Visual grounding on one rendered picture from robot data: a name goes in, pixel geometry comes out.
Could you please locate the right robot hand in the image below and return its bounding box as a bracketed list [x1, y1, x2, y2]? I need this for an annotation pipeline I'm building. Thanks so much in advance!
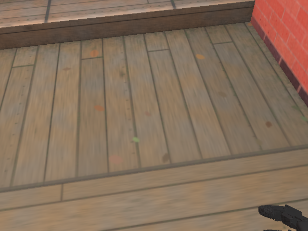
[258, 204, 308, 231]

